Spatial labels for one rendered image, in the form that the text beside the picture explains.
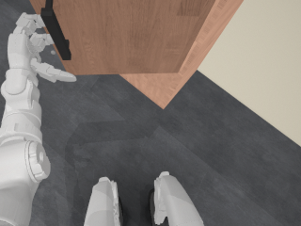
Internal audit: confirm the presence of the cupboard door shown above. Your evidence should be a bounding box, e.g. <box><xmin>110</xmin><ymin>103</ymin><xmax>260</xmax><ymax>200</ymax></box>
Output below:
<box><xmin>29</xmin><ymin>0</ymin><xmax>215</xmax><ymax>75</ymax></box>

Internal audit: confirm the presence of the robot left shin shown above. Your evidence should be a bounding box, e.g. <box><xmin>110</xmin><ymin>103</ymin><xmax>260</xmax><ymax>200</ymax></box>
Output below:
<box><xmin>92</xmin><ymin>177</ymin><xmax>120</xmax><ymax>226</ymax></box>

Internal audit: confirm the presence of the robot left forearm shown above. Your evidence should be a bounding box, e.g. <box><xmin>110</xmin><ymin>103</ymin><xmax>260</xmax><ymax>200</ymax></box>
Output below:
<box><xmin>0</xmin><ymin>68</ymin><xmax>42</xmax><ymax>147</ymax></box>

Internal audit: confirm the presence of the robot right foot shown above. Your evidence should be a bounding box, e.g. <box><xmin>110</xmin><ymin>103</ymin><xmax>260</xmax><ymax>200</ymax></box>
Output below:
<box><xmin>148</xmin><ymin>188</ymin><xmax>165</xmax><ymax>226</ymax></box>

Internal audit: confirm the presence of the robot left hand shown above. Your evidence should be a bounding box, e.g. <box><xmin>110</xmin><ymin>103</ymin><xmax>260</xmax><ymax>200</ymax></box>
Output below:
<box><xmin>8</xmin><ymin>12</ymin><xmax>77</xmax><ymax>83</ymax></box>

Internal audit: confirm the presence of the handle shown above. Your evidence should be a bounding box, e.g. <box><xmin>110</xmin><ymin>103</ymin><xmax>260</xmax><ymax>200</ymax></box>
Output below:
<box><xmin>40</xmin><ymin>0</ymin><xmax>71</xmax><ymax>60</ymax></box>

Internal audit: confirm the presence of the robot left upper arm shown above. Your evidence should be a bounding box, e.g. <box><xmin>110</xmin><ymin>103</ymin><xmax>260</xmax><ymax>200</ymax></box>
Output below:
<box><xmin>0</xmin><ymin>140</ymin><xmax>51</xmax><ymax>226</ymax></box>

